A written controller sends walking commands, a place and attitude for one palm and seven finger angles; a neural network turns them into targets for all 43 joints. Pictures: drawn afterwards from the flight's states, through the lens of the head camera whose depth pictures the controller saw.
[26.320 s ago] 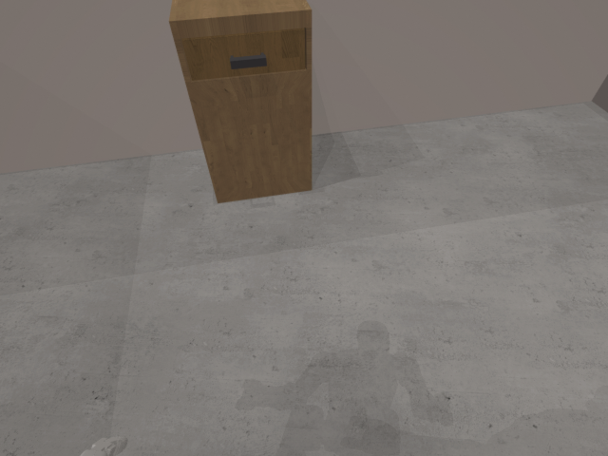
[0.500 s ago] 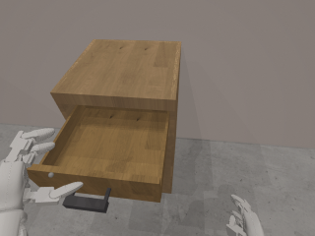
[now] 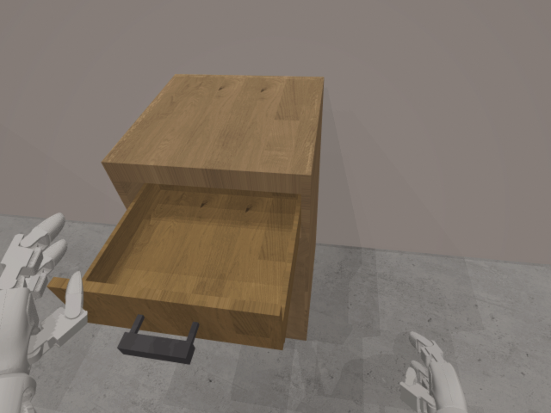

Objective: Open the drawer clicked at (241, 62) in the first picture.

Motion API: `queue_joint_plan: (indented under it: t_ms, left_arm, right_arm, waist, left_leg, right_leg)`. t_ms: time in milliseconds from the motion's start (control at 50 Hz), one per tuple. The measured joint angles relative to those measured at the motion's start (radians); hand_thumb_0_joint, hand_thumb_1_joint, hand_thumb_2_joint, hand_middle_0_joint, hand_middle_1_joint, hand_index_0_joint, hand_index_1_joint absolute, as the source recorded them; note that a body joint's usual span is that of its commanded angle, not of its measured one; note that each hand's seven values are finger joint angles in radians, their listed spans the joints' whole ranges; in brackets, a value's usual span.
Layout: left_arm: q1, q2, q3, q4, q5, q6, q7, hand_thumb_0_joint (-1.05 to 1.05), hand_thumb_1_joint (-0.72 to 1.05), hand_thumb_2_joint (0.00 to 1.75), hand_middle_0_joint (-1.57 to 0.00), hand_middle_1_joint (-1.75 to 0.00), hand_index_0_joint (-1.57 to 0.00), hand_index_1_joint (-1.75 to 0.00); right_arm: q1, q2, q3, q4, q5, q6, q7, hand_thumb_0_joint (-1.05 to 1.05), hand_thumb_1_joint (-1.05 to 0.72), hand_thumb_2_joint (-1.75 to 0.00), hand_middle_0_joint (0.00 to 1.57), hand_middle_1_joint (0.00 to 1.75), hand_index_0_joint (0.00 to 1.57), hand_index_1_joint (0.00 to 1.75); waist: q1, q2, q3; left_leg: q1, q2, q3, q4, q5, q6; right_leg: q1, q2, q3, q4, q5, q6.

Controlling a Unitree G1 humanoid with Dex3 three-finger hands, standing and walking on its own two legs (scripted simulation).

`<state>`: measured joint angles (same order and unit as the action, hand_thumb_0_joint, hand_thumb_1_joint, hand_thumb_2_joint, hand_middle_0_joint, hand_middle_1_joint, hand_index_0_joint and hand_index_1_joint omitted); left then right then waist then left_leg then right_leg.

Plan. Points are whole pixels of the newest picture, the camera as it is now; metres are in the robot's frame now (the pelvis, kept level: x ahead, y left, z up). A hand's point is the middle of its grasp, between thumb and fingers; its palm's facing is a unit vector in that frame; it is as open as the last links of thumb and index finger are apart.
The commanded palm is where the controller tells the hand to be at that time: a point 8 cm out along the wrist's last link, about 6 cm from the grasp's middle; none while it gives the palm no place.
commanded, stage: draw the hand back to the body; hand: left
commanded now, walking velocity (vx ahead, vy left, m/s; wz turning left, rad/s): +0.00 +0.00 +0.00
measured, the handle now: (161, 335) +0.25 +0.25 -0.09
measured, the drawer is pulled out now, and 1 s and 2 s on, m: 0.28 0.28 0.28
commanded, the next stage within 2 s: step back with the hand held close in 0.10 s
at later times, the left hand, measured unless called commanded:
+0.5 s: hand (66, 322) +0.17 +0.25 +0.14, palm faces +0.29 -0.81 -0.50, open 7.4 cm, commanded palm +0.11 +0.30 +0.17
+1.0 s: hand (5, 374) +0.11 +0.28 +0.15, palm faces +0.36 -0.83 -0.43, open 7.4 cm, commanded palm +0.05 +0.32 +0.17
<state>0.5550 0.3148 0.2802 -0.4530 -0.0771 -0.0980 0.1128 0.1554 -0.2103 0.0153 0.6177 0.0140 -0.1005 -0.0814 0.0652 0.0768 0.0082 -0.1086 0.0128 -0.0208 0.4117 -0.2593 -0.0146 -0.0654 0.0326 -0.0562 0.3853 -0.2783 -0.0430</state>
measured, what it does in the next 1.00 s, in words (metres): shifts its weight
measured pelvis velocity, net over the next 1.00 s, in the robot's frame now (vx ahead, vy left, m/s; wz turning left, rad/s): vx -0.08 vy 0.04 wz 0.02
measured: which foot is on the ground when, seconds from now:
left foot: down 0.00-1.00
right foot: down 0.00-1.00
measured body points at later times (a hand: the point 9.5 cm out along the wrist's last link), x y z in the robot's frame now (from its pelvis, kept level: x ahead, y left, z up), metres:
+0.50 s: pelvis -0.02 +0.02 +0.00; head +0.02 +0.01 +0.45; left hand +0.15 +0.29 +0.17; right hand +0.17 -0.23 -0.09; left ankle -0.02 +0.13 -0.74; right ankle -0.04 -0.09 -0.74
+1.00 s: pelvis -0.08 +0.04 -0.01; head -0.04 +0.06 +0.43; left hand +0.08 +0.32 +0.17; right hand +0.12 -0.19 -0.08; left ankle -0.02 +0.13 -0.74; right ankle -0.04 -0.09 -0.74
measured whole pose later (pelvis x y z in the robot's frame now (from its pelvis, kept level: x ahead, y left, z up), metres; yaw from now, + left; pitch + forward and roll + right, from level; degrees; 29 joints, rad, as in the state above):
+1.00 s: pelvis -0.08 +0.04 -0.01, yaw +1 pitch +3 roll -3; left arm 0.65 0.39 0.37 -0.67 -0.06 -0.21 0.16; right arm 0.16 -0.21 0.01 0.56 0.01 -0.06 -0.06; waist 0.01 0.00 0.03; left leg -0.45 -0.01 -0.04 0.63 -0.23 0.02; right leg -0.36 0.01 -0.08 0.53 -0.22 -0.01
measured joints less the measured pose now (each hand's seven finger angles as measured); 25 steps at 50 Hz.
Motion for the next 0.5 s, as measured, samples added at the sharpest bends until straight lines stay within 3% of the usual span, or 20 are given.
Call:
queue_joint_plan:
  t_ms: [220, 360, 500]
  left_arm:
    - [0.003, 0.003, -0.004, -0.003, 0.001, 0.002, 0.002, 0.01, 0.88, 0.89, -0.21, -0.31, -0.21, -0.31]
    - [0.023, 0.033, 0.069, -0.047, 0.016, -0.068, -0.005, 0.01, 0.89, 0.90, -0.21, -0.30, -0.21, -0.31]
    - [0.106, 0.060, 0.059, -0.111, 0.019, -0.065, -0.005, 0.01, 0.89, 0.90, -0.21, -0.30, -0.21, -0.30]
  right_arm:
    - [0.013, -0.004, -0.002, 0.011, -0.001, -0.005, -0.001, 0.01, -0.91, -0.90, 0.20, 0.30, 0.20, 0.30]
    - [-0.002, -0.020, -0.011, -0.036, 0.002, 0.057, 0.017, 0.01, -0.91, -0.90, 0.20, 0.30, 0.20, 0.30]
    - [-0.013, -0.030, -0.037, -0.055, 0.008, 0.100, 0.009, 0.01, -0.91, -0.90, 0.20, 0.30, 0.20, 0.30]
  waist:
    - [-0.005, -0.002, 0.004]
    - [-0.046, -0.005, 0.012]
    - [-0.063, -0.033, 0.030]
  left_leg:
    - [0.005, 0.001, 0.001, -0.004, 0.005, -0.001]
    - [-0.105, 0.002, -0.019, 0.050, 0.004, 0.005]
    - [-0.164, -0.018, -0.004, 0.060, 0.019, 0.022]
  right_leg:
    - [0.005, 0.001, 0.001, -0.006, 0.007, 0.000]
    - [-0.077, 0.003, -0.020, 0.003, 0.023, 0.005]
    - [-0.152, -0.019, -0.007, 0.043, 0.025, 0.023]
